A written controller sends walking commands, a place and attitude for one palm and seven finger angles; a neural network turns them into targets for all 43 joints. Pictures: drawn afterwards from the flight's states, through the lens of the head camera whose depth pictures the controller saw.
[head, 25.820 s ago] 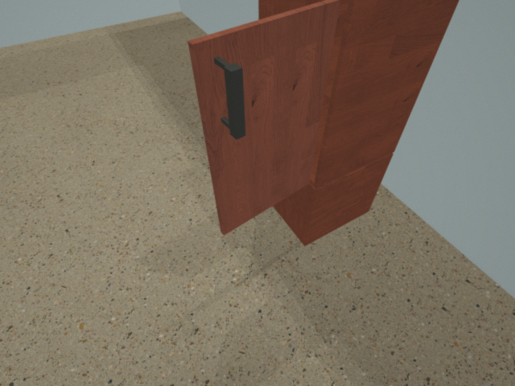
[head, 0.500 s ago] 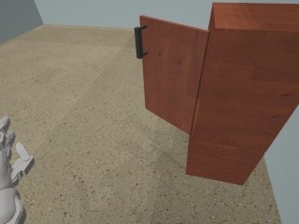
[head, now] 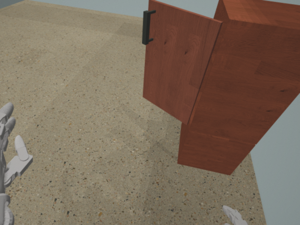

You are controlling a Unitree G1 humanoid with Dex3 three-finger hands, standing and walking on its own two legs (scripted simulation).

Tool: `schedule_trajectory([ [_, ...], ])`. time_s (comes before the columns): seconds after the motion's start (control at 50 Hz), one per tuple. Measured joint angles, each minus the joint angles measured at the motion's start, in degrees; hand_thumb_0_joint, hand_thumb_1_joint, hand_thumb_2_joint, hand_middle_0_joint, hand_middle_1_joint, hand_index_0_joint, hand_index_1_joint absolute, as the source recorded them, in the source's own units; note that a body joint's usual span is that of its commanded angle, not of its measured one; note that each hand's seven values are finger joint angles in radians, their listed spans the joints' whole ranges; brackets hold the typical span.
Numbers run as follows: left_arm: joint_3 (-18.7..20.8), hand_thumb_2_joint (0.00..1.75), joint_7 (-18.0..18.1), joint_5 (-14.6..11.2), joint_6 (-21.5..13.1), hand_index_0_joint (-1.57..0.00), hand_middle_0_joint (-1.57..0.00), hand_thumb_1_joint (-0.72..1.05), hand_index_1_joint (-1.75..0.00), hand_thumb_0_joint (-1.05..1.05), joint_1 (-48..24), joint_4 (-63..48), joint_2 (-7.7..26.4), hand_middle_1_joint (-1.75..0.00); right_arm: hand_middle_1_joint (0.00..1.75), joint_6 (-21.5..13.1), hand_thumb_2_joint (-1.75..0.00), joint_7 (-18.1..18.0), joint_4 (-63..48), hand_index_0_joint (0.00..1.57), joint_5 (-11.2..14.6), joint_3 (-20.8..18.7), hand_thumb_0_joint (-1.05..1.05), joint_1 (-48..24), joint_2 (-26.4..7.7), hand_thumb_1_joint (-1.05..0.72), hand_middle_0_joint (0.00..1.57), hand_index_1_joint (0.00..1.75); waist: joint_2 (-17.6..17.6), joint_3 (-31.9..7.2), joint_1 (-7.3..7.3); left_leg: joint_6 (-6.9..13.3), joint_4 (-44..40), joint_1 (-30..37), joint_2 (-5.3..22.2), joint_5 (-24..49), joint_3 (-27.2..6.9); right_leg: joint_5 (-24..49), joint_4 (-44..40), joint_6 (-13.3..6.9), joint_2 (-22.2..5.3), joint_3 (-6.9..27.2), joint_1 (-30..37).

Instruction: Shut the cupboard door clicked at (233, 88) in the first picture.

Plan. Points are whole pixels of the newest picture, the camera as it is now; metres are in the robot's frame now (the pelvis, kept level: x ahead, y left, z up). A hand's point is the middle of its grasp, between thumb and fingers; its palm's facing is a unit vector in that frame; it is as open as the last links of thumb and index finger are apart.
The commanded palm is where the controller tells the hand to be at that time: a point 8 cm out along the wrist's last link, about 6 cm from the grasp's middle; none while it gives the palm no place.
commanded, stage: stop stepping back and stand still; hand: left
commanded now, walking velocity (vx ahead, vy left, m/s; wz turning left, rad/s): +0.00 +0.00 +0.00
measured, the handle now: (149, 27) +0.94 +0.08 +0.15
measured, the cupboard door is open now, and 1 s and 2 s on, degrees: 60 60 60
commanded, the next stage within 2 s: let the arm hang, fingers relaxed in 0.48 s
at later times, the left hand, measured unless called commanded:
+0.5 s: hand (32, 141) +0.23 +0.28 +0.15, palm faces +0.35 -0.84 -0.42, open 7.4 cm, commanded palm +0.17 +0.32 +0.19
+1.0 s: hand out of the picture +0.02 +0.20 -0.17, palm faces +0.05 -0.98 -0.17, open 7.0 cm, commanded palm none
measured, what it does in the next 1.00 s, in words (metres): steps on the spot: left foot, then right foot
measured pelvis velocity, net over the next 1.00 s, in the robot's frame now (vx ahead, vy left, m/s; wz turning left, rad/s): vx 0.01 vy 0.02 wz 0.03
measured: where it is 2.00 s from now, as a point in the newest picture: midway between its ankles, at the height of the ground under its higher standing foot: outside the picture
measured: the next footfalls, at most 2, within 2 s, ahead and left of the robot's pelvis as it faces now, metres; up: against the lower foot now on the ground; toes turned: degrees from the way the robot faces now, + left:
left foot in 0.04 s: +0.10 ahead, +0.12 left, +0.00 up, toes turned +3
right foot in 0.28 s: +0.03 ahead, -0.10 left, +0.00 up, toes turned -3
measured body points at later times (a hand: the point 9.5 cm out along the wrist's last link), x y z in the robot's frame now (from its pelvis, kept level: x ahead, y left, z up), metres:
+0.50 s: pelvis +0.02 +0.03 +0.01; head +0.05 +0.04 +0.46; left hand +0.21 +0.32 +0.17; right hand +0.18 -0.20 -0.08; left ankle +0.06 +0.12 -0.73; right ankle -0.01 -0.10 -0.73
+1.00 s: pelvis +0.01 +0.02 +0.01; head +0.03 +0.05 +0.45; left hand +0.02 +0.25 -0.16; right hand +0.02 -0.23 -0.13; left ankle +0.06 +0.12 -0.73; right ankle -0.01 -0.09 -0.73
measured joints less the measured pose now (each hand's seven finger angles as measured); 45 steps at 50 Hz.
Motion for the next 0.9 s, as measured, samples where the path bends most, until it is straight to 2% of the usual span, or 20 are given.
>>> schedule_trajectory([
  [0.04, -0.47, 0.9, 0.23, -0.05, -0.13, -0.21, -0.21, 0.89, -0.3, 0.01, 0.31, -4.92, 0.83, -0.3, 0.3, -1.32, -0.9, -0.74, -0.91, 0.2, -0.4, -0.33, 0.01, 0.33, -0.91, -0.9, 0.2, 0.3, -0.23, 1.38, -0.53, 0.21, -8.55, 2.76, 0.13, 2.46, -1.0, -2.01, 2.47, 0.76, 0.28, -0.97, -1.05],
  [0.08, 0.77, 0.9, 0.64, 0.21, -1.31, -0.21, -0.21, 0.88, -0.3, 0.01, 0.01, -9.07, 2.86, -0.3, 0.3, -2.62, -0.9, -1.12, -0.92, 0.2, -0.59, -1.08, 0.01, -0.26, -0.52, -0.9, 0.2, 0.3, -1.61, 3.46, -0.73, 0.46, -8.53, 2.73, -0.33, 7.64, -0.63, -8.38, 8.16, 1.35, 0.6, 0.99, -2.72],
  [0.14, 4.57, 0.9, 0.66, 0.59, -3.63, -0.21, -0.22, 0.88, -0.3, 0.02, 0.0, -12.09, 6.59, -0.3, 0.3, -4.5, -0.9, -0.71, -0.95, 0.2, -0.4, -1.61, 0.01, 0.11, 1.04, -0.9, 0.2, 0.3, -1.83, 4.12, -1.74, 0.88, -11.64, 4.25, -0.85, 8.95, -0.73, -10.27, 15.63, 2.01, 1.97, 3.52, -4.16],
  [0.18, 7.26, 0.9, 0.88, 0.31, -4.89, -0.21, -0.22, 0.88, -0.3, 0.01, 0.97, -12.6, 8.43, -0.3, 0.3, -5.21, -0.9, -0.16, -1.21, 0.2, -0.01, -1.36, 0.01, 0.81, 1.55, -0.9, 0.2, 0.3, -0.36, 3.17, -2.35, 1.09, -14.4, 5.0, -0.7, 9.97, -1.22, -8.99, 12.67, 2.65, 2.38, 3.27, -2.6],
  [0.26, 10.64, 0.9, 0.86, -0.69, -5.59, -0.21, -0.21, 0.89, -0.3, 0.01, 5.03, -9.48, 10.47, -0.3, 0.3, -4.94, -0.9, 0.69, -1.59, 0.2, 0.94, -0.28, 0.01, 1.03, 2.38, -0.9, 0.2, 0.3, 1.45, 0.88, -2.27, 1.26, -16.33, 5.05, -1.05, 10.17, 0.1, -1.98, -2.46, 3.65, 2.06, 2.76, 3.61],
  [0.28, 10.73, 0.9, 0.65, -0.79, -5.3, -0.21, -0.21, 0.89, -0.3, 0.01, 5.58, -7.99, 10.68, -0.3, 0.3, -4.65, -0.9, 0.8, -1.66, 0.2, 1.02, 0.02, 0.01, 0.78, 2.62, -0.9, 0.2, 0.3, 1.07, 0.55, -2.06, 1.32, -15.95, 4.7, -1.69, 9.78, 0.86, 0.21, -5.41, 3.44, 1.63, 3.38, 5.04],
  [0.3, 10.15, 0.9, 0.32, -0.75, -4.94, -0.21, -0.21, 0.89, -0.3, 0.01, 5.54, -6.14, 10.07, -0.3, 0.3, -4.36, -0.9, 0.9, -1.43, 0.2, 1.02, 0.2, 0.01, 0.17, 2.57, -0.9, 0.2, 0.3, 1.27, 0.54, -1.79, 1.39, -15.38, 4.29, -1.97, 9.33, 1.43, -0.74, -6.93, 2.79, 1.37, 3.89, 5.64],
  [0.36, 6.25, 0.9, -0.64, -1.08, -2.72, -0.21, -0.21, 0.89, -0.3, 0.0, 4.29, -1.07, 6.05, -0.3, 0.3, -3.47, -0.9, 0.95, -0.51, 0.2, 1.02, 0.26, 0.01, -1.95, 1.81, -0.9, 0.2, 0.3, 3.48, 1.75, -1.72, 1.67, -15.84, 4.59, -1.84, 9.43, 1.67, -1.26, -6.81, 3.19, 1.47, 4.13, 5.52],
  [0.44, 1.73, 0.9, -1.32, -1.28, -0.12, -0.21, -0.21, 0.89, -0.3, 0.01, 4.53, -2.23, 3.07, -0.3, 0.3, -2.76, -0.9, 0.77, -0.7, 0.2, 1.43, 0.28, 0.01, -3.1, 1.74, -0.9, 0.2, 0.3, 2.64, 2.92, -1.29, 1.54, -16.32, 5.26, -2.17, 9.75, 1.99, -1.68, -5.43, 3.36, 1.08, 4.4, 5.26],
  [0.5, 0.51, 0.9, -1.48, -1.12, -0.53, -0.21, -0.21, 0.89, -0.3, 0.01, 5.37, -6.57, 3.33, -0.3, 0.3, -2.63, -0.9, 0.35, -1.34, 0.2, 1.34, 0.31, 0.01, -3.22, 1.79, -0.9, 0.2, 0.3, 1.14, 2.79, -1.15, 1.3, -16.23, 5.65, -2.17, 9.65, 1.77, -2.16, -4.85, 3.09, 1.09, 4.19, 5.52],
  [0.58, 3.22, 0.9, -0.98, -1.09, -3.05, -0.21, -0.22, 0.88, -0.3, 0.01, 5.78, -9.53, 6.07, -0.3, 0.3, -2.52, -0.9, -0.11, -2.28, 0.2, 1.2, -0.03, 0.01, -3.22, 1.3, -0.9, 0.2, 0.3, 0.69, 1.32, -1.17, 0.91, -16.37, 5.86, -1.79, 9.69, 1.32, -1.86, -5.74, 2.72, 1.55, 3.8, 6.16],
  [0.6, 2.47, 0.9, -1.4, -0.49, -4.57, -0.21, -0.22, 0.88, -0.3, 0.01, 4.14, -6.58, 6.75, -0.3, 0.3, -4.08, -0.9, 0.87, -1.32, 0.2, 1.46, -0.62, 0.01, -3.27, 0.55, -0.9, 0.2, 0.3, 1.38, 0.46, -1.03, 0.89, -15.84, 5.04, -1.74, 9.64, 0.99, -1.78, -5.61, 2.7, 1.61, 3.44, 5.69],
  [0.62, 0.2, 0.9, -2.76, 0.47, -4.24, -0.21, -0.22, 0.88, -0.3, 0.01, 1.07, -1.37, 7.0, -0.3, 0.3, -4.94, -0.9, 2.12, 0.16, 0.2, 1.52, -1.14, 0.01, -3.64, -0.85, -0.9, 0.2, 0.3, 2.45, -0.42, -0.68, 0.98, -14.97, 4.06, -1.92, 9.51, 0.59, -2.0, -4.92, 2.78, 1.44, 3.0, 4.99],
  [0.68, -7.64, 0.9, -6.72, 2.29, 2.83, -0.2, -0.21, 0.89, -0.3, 0.0, -7.18, 19.25, 4.5, -0.3, 0.3, -3.23, -0.9, 4.21, 4.36, 0.2, 0.96, -1.69, 0.01, -6.14, -5.54, -0.9, 0.2, 0.3, 6.15, -2.44, -0.45, 1.61, -12.84, 1.98, -2.73, 9.04, 0.27, -3.2, -1.88, 3.3, 0.54, 2.57, 2.74],
  [0.74, -13.79, 0.9, -8.86, 3.16, 8.29, -0.2, -0.2, 0.9, -0.29, 0.0, -10.94, 39.48, 0.73, -0.3, 0.3, -1.21, -0.9, 4.59, 6.92, 0.2, 0.35, -1.93, 0.01, -7.68, -7.48, -0.9, 0.2, 0.3, 7.81, -2.54, -1.57, 2.09, -12.34, 1.43, -3.33, 9.14, 0.7, -3.92, 0.18, 3.59, -0.18, 2.93, 1.43],
  [0.82, -18.98, 0.9, -9.71, 3.28, 10.77, -0.2, -0.2, 0.9, -0.29, 0.0, -10.94, 57.23, -4.23, -0.3, 0.3, 0.73, -0.9, 4.67, 9.18, 0.2, -0.54, -1.47, 0.0, -5.51, -6.03, -0.91, 0.2, 0.3, 4.69, -0.46, -3.07, 1.76, -12.98, 2.05, -3.75, 9.72, 0.89, -4.42, 1.34, 3.1, -0.63, 3.09, 1.23],
  [0.88, -21.09, 0.9, -9.6, 2.88, 11.23, -0.2, -0.2, 0.9, -0.29, 0.01, -9.9, 66.48, -7.66, -0.3, 0.3, 1.84, -0.9, 4.65, 12.15, 0.2, -0.98, -0.59, 0.0, -2.5, -3.87, -0.91, 0.2, 0.3, 1.16, 1.76, -3.26, 1.43, -14.03, 3.04, -3.68, 10.29, 0.54, -4.09, 0.58, 2.96, -0.48, 2.76, 2.19],
  [0.9, -20.44, 0.9, -8.8, 2.48, 11.03, -0.2, -0.2, 0.93, -0.29, 0.0, -9.65, 68.79, -8.42, -0.3, 0.3, 2.09, -0.9, 4.55, 13.32, 0.2, -0.99, -0.33, 0.0, -1.38, -3.13, -0.91, 0.2, 0.3, 0.37, 2.37, -3.15, 1.33, -14.41, 3.23, -3.49, 10.55, 0.17, -3.66, -0.27, 2.94, -0.23, 2.4, 2.7],
])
